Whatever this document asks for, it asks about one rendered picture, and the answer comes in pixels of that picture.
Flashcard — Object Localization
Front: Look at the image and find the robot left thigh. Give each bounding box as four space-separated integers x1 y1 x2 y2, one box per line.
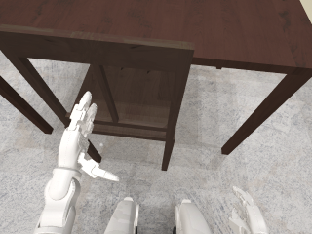
104 200 139 234

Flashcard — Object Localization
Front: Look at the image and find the right robot hand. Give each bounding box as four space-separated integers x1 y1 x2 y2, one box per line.
229 186 269 234

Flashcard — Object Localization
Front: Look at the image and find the robot right thigh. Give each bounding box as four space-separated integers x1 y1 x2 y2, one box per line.
175 202 213 234

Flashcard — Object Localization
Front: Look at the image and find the left robot hand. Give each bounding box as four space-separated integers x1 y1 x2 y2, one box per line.
58 91 120 182

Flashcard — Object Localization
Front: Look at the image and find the table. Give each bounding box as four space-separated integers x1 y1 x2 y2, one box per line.
0 0 312 155

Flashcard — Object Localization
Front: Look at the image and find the chair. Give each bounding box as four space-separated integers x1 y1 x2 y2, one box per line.
0 23 195 171

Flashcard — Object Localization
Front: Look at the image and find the robot thigh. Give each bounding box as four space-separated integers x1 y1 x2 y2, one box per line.
175 202 213 234
104 200 139 234

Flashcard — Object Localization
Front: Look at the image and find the robot left forearm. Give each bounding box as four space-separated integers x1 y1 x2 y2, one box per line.
33 167 82 234

